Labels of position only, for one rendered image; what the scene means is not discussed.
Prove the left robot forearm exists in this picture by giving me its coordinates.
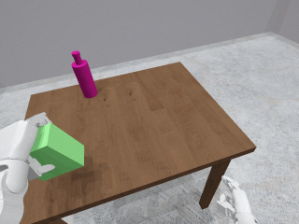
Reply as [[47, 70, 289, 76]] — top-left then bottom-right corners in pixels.
[[0, 159, 30, 224]]

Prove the table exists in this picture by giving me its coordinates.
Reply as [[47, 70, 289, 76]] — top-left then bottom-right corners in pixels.
[[20, 62, 256, 224]]

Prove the sponge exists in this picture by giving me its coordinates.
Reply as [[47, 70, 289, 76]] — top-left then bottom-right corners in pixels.
[[29, 122, 84, 181]]

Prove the right robot forearm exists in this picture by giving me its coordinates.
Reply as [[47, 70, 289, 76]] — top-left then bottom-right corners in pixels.
[[234, 212, 259, 224]]

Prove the robot left hand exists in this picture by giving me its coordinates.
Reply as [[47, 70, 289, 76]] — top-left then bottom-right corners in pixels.
[[0, 112, 55, 181]]

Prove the robot right hand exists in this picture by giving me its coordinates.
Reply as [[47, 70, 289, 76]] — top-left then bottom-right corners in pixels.
[[217, 175, 252, 220]]

